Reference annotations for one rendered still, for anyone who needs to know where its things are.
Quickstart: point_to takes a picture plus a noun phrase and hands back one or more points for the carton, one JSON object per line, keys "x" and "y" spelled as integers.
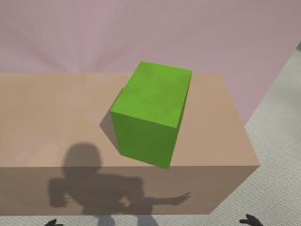
{"x": 147, "y": 115}

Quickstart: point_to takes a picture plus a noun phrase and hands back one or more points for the pedestal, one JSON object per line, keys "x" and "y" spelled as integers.
{"x": 59, "y": 153}

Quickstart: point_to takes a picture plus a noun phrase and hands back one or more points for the right robot hand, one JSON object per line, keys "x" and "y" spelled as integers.
{"x": 251, "y": 220}

